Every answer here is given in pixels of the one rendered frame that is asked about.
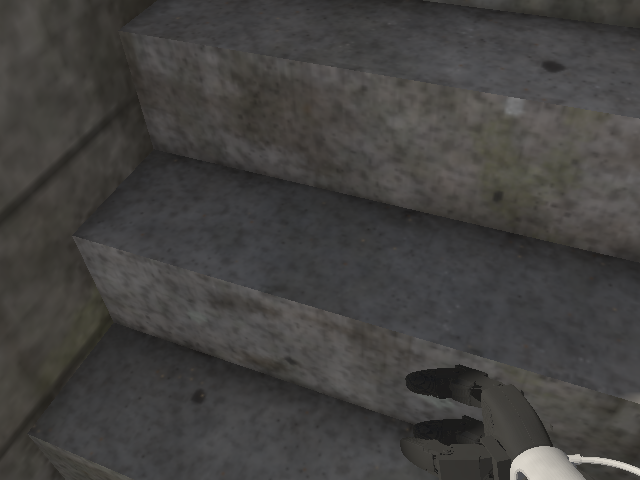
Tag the right robot forearm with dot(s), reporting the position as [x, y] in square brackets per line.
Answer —
[545, 463]

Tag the robot right hand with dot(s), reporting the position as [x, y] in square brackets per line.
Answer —
[469, 449]

